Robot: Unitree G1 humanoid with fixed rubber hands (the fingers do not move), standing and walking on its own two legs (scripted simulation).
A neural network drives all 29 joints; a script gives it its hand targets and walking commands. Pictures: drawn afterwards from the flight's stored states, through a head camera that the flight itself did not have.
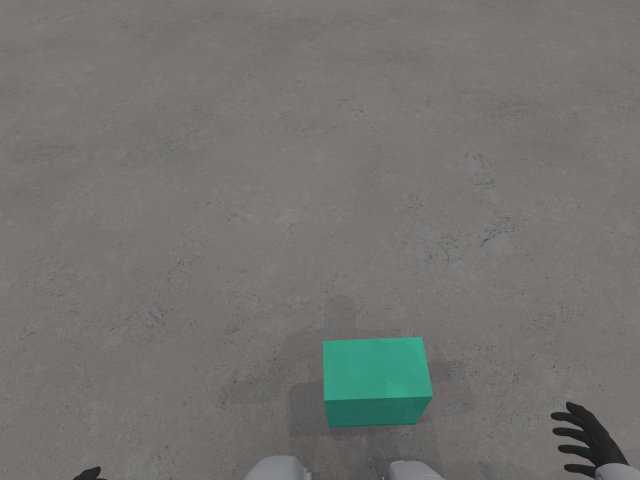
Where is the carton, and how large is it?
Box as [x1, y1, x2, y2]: [323, 337, 432, 427]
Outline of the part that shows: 421,337 323,341 324,401 328,426 332,427 414,424 432,396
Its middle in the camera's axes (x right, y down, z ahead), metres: +0.13 +0.40 +1.04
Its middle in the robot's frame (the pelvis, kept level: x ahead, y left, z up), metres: +0.39 -0.06 -0.61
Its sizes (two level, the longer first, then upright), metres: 0.248 0.142 0.289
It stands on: the floor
